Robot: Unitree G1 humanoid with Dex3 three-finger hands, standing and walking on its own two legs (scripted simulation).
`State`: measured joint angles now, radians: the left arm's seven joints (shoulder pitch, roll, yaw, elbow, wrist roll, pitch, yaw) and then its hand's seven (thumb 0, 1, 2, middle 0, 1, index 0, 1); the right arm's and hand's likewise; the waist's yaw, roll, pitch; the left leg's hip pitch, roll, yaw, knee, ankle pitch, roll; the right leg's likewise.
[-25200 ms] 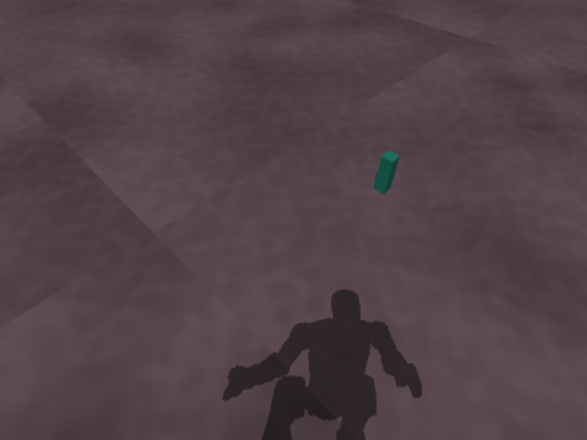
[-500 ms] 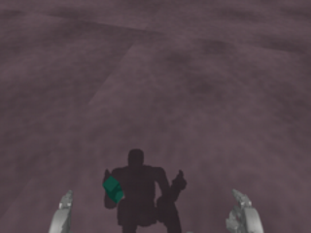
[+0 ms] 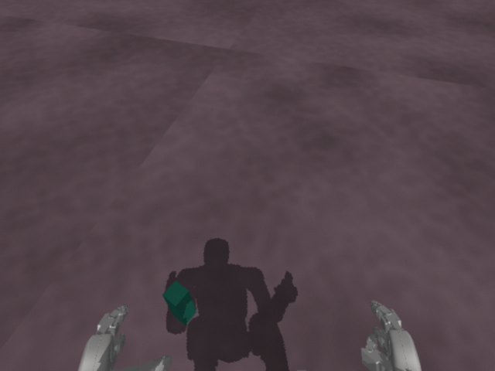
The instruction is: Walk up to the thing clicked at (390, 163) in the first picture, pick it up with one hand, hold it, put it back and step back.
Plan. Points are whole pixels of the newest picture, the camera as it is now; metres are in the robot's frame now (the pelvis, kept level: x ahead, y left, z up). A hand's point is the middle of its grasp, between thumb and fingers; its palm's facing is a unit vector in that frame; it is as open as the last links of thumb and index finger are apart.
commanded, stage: stand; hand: left
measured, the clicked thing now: (180, 304) +0.45 +0.23 -0.62
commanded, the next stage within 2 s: none
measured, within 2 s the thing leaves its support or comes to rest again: neither
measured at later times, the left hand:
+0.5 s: hand out of the picture +0.04 +0.24 -0.11, palm faces +0.00 -0.94 -0.35, open 7.4 cm
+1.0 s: hand out of the picture +0.04 +0.24 -0.10, palm faces +0.01 -0.94 -0.35, open 7.4 cm
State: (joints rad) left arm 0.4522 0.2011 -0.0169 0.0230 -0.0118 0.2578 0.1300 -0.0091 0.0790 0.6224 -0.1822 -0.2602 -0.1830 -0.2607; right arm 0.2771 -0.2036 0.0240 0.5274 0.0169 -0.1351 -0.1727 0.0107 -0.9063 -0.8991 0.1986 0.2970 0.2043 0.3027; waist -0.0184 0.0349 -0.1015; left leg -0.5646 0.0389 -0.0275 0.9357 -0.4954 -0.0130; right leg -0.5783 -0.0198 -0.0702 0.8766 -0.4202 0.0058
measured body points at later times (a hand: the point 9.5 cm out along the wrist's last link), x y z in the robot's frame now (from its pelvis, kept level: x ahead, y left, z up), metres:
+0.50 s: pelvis -0.01 +0.00 +0.05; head +0.00 -0.01 +0.50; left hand +0.04 +0.29 -0.08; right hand +0.06 -0.28 -0.09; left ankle -0.01 +0.12 -0.69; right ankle +0.01 -0.13 -0.69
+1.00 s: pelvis -0.01 -0.01 +0.06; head -0.01 -0.02 +0.51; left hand +0.04 +0.29 -0.08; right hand +0.05 -0.29 -0.09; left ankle -0.01 +0.12 -0.69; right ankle +0.01 -0.13 -0.69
